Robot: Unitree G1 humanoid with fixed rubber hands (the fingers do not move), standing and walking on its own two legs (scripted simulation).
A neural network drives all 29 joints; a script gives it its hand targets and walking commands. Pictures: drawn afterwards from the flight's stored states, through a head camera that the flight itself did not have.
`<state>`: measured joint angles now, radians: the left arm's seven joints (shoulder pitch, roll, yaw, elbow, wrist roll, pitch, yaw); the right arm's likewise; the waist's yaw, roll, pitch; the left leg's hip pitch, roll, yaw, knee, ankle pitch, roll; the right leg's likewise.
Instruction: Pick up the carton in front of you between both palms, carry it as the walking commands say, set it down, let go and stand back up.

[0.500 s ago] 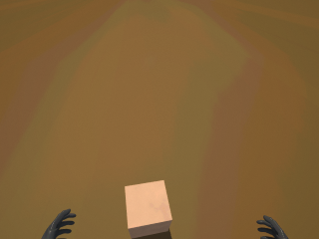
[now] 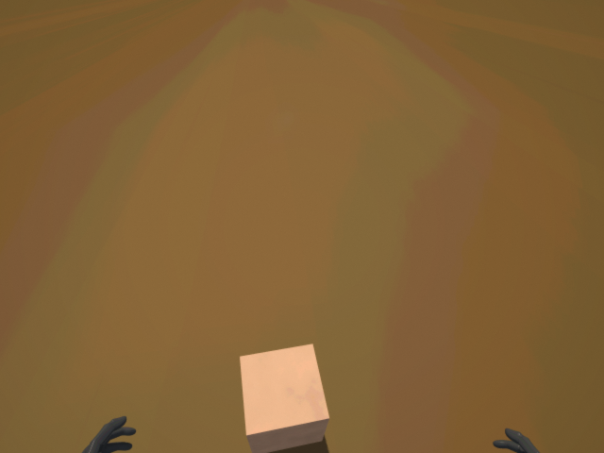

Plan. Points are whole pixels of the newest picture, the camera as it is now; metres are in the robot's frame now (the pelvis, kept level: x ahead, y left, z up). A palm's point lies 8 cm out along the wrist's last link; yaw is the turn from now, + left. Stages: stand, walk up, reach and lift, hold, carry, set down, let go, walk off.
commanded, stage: stand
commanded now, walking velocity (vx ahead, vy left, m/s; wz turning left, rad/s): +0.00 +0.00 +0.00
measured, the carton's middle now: (282, 400) +0.37 +0.06 -0.65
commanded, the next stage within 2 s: none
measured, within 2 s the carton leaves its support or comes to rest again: neither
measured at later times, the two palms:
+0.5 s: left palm out of the picture +0.08 +0.30 -0.11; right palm out of the picture +0.08 -0.31 -0.09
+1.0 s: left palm out of the picture +0.07 +0.30 -0.11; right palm out of the picture +0.08 -0.32 -0.09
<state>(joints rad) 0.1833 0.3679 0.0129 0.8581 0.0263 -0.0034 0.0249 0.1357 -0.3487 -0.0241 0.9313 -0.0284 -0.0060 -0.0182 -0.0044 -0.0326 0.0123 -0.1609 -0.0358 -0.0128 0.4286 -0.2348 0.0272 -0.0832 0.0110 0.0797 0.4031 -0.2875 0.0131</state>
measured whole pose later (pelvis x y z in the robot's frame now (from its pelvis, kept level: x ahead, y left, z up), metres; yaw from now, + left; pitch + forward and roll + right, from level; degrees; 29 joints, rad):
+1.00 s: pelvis -0.01 +0.00 +0.00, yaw +1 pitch -2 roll +0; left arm 0.14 0.39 0.01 1.01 0.02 -0.01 0.01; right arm 0.10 -0.38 -0.01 1.05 -0.01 -0.01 -0.01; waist 0.00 -0.02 0.03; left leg -0.14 -0.03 -0.03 0.35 -0.17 0.02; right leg -0.06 0.01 0.07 0.32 -0.23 0.01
